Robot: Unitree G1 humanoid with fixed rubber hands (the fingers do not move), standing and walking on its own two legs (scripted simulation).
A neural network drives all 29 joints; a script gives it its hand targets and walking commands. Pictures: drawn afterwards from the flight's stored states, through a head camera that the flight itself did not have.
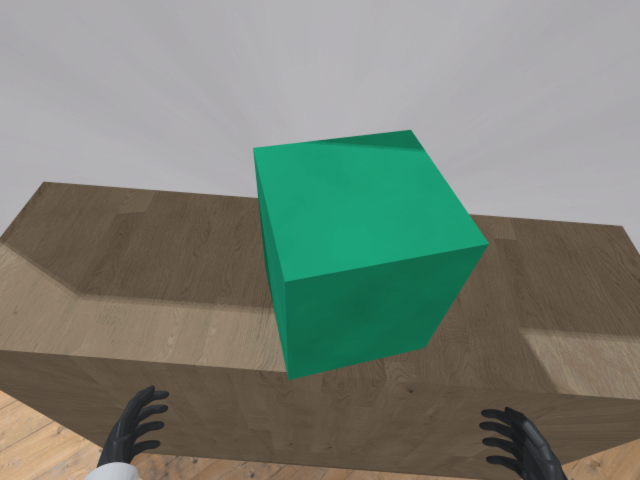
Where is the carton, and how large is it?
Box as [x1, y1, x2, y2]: [253, 130, 488, 379]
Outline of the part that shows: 410,130 253,148 265,267 288,379 424,347 488,244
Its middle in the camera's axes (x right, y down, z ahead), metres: +0.04 +0.03 +0.52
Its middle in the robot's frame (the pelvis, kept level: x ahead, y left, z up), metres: +0.38 -0.02 +0.06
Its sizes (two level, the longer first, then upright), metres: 0.210 0.200 0.250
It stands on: a pedestal, 0.71 m high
